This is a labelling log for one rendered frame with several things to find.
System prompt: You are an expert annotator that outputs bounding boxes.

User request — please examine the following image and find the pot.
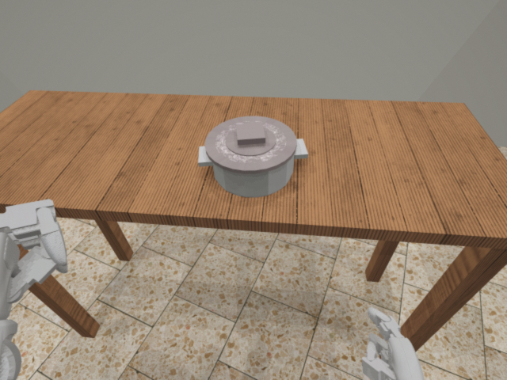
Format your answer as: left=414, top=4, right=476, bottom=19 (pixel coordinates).
left=198, top=139, right=308, bottom=197

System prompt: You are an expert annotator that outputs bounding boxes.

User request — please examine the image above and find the table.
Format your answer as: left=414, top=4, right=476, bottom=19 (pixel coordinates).
left=0, top=90, right=507, bottom=359

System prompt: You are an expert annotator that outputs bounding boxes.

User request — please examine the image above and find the left robot forearm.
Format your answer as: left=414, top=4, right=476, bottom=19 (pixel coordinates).
left=0, top=319, right=21, bottom=380

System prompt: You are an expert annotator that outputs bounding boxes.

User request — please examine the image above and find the knob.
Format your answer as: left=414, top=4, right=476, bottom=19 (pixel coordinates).
left=236, top=123, right=265, bottom=146

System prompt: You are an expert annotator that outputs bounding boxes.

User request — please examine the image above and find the lid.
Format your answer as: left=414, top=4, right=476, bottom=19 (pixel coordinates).
left=204, top=116, right=297, bottom=174

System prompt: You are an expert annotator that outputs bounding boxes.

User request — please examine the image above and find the left robot hand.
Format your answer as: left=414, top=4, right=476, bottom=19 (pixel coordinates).
left=0, top=199, right=68, bottom=320

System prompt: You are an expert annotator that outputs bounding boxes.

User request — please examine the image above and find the right robot hand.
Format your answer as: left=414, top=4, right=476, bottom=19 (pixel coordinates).
left=362, top=307, right=425, bottom=380

